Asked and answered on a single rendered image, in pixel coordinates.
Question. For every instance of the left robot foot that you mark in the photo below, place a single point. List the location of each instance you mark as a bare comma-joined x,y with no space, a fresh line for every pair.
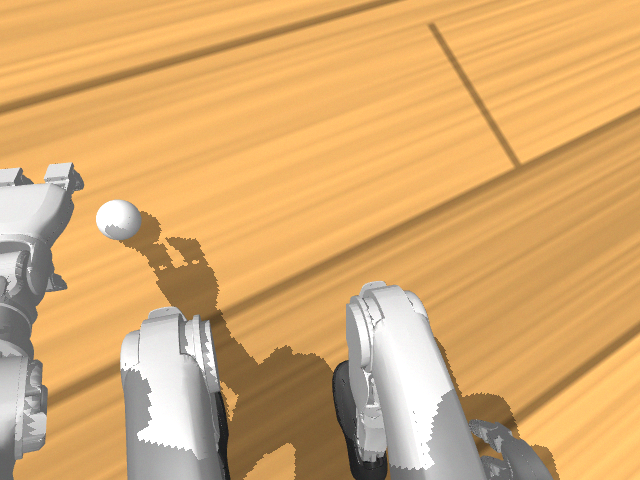
223,440

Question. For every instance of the right robot foot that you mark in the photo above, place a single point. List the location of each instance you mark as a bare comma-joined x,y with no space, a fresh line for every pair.
346,416

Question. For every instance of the left robot arm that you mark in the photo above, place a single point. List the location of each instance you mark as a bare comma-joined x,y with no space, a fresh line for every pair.
25,264

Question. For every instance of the ball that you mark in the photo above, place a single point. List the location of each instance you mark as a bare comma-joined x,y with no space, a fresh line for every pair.
118,219

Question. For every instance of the right robot hand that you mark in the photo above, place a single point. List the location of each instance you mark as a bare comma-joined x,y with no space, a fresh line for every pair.
520,460

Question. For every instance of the left robot hand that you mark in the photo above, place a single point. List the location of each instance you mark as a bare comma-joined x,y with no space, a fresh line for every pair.
41,211

